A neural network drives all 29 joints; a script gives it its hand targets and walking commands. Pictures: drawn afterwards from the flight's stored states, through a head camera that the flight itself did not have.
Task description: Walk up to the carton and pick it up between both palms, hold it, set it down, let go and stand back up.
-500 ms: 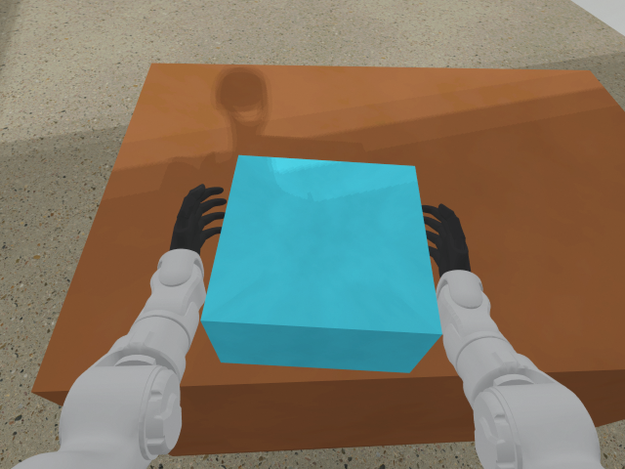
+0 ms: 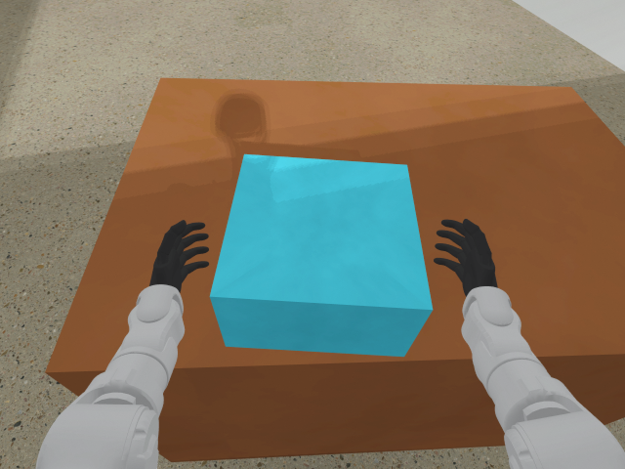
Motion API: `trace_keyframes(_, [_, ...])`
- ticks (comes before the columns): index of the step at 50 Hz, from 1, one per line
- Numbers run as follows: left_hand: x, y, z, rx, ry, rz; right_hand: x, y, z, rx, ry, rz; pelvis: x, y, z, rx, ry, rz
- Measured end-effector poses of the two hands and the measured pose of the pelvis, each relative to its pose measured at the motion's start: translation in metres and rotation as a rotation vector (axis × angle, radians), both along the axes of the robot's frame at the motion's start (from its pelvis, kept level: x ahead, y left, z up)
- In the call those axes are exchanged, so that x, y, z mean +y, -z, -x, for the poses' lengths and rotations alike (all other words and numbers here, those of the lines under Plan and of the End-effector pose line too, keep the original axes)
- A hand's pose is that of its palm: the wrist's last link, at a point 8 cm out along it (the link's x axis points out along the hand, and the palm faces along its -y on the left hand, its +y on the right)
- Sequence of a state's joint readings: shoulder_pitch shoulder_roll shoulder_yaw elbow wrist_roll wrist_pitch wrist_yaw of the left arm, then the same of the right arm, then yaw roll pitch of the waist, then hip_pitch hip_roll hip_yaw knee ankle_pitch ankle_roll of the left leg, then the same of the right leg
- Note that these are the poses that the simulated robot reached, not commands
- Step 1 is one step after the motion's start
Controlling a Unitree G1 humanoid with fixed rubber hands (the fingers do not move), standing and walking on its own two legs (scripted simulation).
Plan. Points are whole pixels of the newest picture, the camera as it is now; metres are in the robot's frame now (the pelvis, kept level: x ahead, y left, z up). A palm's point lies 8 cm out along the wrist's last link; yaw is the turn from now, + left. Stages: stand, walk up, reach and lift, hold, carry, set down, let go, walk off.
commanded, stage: set down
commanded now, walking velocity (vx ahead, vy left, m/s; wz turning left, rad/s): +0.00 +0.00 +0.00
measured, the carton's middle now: (320, 251) +0.44 +0.00 +0.01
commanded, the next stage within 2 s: none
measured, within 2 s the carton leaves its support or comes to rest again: neither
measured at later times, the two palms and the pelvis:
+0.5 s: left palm (142, 310) +0.31 +0.22 +0.04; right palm (499, 320) +0.30 -0.21 +0.06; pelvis -0.02 +0.00 +0.00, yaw +0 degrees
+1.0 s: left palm (134, 367) +0.24 +0.21 +0.04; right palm (541, 385) +0.22 -0.22 +0.08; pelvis -0.01 -0.01 +0.00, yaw +0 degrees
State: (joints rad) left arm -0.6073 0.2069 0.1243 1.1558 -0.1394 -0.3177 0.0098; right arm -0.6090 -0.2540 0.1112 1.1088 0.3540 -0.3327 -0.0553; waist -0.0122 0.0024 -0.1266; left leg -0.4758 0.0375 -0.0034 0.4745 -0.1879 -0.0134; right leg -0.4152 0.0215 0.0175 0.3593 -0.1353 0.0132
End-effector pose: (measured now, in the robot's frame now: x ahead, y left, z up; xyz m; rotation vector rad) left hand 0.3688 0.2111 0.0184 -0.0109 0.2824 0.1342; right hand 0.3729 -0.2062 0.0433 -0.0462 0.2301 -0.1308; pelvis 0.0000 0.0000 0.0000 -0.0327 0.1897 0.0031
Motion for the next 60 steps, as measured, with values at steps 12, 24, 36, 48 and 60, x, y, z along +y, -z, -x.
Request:
trace_keyframes(12, [0.007,-0.029,0.031,-0.055,0.010,0.016,0.005,-0.013,0.045,0.008,-0.037,-0.033,0.000,-0.001,0.019,-0.087,-0.002,0.000])
trace_keyframes(24, [0.010,-0.026,0.058,-0.027,0.011,0.041,0.000,-0.022,0.069,0.013,-0.020,-0.047,0.000,-0.001,0.023,-0.151,-0.005,-0.001])
trace_keyframes(36, [0.011,-0.014,0.092,0.004,0.013,0.045,-0.009,-0.017,0.104,0.005,-0.012,-0.073,-0.004,-0.003,0.016,-0.184,-0.006,-0.006])
trace_keyframes(48, [0.002,-0.019,0.124,0.042,0.024,0.036,-0.016,-0.032,0.143,-0.033,-0.018,-0.096,-0.012,-0.004,0.009,-0.225,-0.007,-0.018])
trace_keyframes(60, [-0.003,-0.017,0.148,0.097,0.025,0.012,-0.019,-0.033,0.174,0.014,-0.020,-0.079,-0.017,-0.006,0.007,-0.230,-0.003,-0.028])
